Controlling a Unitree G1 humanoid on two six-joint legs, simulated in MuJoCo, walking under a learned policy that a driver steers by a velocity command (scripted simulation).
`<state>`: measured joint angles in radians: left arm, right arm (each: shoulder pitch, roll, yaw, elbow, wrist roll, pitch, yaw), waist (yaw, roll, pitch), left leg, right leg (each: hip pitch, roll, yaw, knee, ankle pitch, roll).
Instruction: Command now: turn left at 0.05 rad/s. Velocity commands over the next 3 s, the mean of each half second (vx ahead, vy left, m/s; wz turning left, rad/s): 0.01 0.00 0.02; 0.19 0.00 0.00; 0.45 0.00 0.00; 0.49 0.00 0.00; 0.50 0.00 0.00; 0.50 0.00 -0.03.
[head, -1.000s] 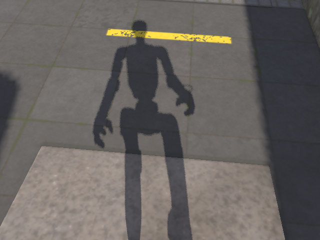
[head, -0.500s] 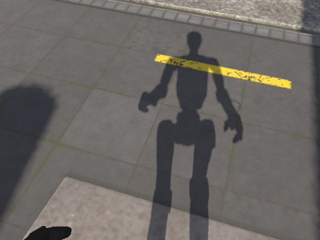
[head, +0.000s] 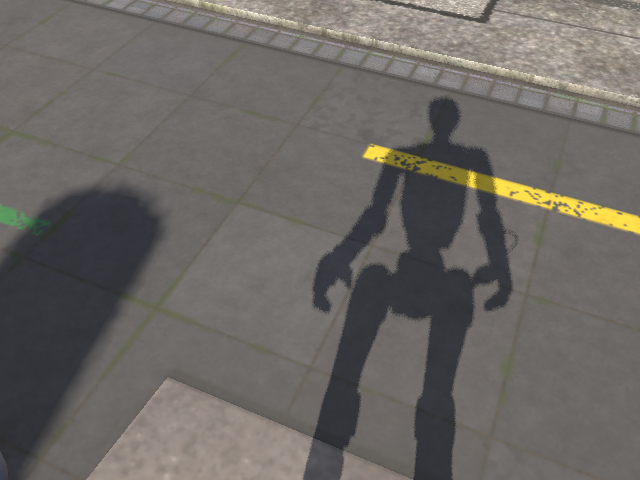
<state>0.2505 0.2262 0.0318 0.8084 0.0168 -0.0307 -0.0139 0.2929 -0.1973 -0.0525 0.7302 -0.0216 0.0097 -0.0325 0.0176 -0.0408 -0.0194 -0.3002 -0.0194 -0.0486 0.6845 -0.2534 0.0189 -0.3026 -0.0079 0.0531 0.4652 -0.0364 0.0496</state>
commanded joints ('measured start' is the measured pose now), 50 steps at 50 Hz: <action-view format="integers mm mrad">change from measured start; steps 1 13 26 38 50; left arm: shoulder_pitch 28 14 13 147 -144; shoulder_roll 77 66 48 135 80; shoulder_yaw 22 29 33 56 36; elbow -42 -5 53 110 -2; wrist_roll -2 -10 -13 -42 -43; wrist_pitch -21 -9 6 -29 -88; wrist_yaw -2 17 31 34 13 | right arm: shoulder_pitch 4 85 125 90 271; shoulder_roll -98 -72 -59 -29 -138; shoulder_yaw -25 -31 -35 -35 -52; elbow -52 0 83 126 193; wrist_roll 2 21 26 55 39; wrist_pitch -31 -32 -32 -86 -127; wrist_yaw -7 -19 -32 -19 10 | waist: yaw -5 -21 -28 8 -94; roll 68 28 32 -133 127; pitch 41 -8 27 150 143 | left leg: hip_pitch -118 -69 -59 -270 364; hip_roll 50 38 38 8 330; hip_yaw -63 -29 -17 81 -365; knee -110 -86 -106 99 -501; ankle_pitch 42 143 127 -223 -18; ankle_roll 57 44 32 78 242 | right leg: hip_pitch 66 108 100 110 -579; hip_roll -43 -47 -45 -250 -80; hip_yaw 16 34 34 403 26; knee -21 -17 -42 -266 427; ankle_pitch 116 169 118 -734 -250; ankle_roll -60 -74 -74 -249 -94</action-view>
